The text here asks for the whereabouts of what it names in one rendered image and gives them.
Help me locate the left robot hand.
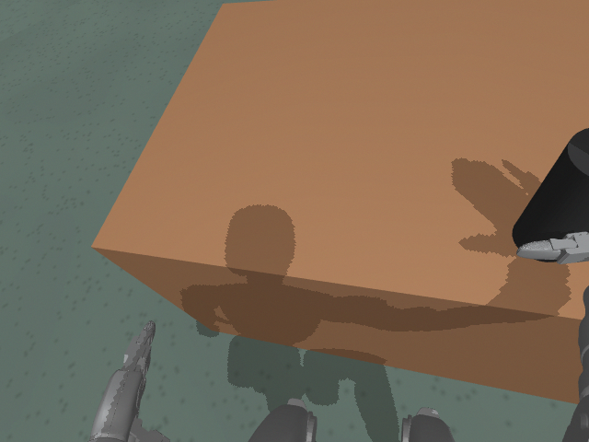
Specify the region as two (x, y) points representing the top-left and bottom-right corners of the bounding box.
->
(89, 320), (170, 442)

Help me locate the bottle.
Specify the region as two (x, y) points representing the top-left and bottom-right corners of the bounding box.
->
(513, 128), (589, 262)

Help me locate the right robot hand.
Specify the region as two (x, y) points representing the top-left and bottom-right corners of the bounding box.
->
(516, 231), (589, 264)

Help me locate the right robot arm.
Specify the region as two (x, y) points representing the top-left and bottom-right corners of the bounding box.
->
(562, 286), (589, 442)

